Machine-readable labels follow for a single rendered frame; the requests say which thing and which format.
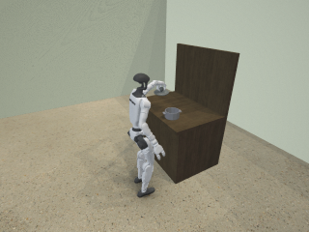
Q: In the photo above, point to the pot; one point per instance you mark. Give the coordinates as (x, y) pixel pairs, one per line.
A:
(172, 113)

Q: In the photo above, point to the left robot hand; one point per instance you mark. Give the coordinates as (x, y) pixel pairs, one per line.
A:
(160, 84)

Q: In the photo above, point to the left robot forearm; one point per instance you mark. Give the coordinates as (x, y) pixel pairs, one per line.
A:
(152, 85)

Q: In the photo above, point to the right robot hand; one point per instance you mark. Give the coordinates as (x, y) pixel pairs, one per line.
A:
(157, 150)

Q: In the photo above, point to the lid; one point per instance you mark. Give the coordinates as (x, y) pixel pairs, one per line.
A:
(161, 93)

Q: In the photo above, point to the table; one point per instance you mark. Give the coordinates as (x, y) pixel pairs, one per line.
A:
(204, 83)

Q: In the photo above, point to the right robot thigh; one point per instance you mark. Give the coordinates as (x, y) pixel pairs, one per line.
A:
(148, 150)

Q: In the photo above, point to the robot left upper arm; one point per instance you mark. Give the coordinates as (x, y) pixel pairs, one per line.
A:
(144, 91)

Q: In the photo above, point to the right robot forearm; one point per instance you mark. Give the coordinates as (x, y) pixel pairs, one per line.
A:
(148, 133)

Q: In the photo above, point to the robot right upper arm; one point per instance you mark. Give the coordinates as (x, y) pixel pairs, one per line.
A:
(145, 107)

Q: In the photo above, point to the robot right foot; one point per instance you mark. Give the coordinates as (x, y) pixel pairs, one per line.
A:
(147, 192)

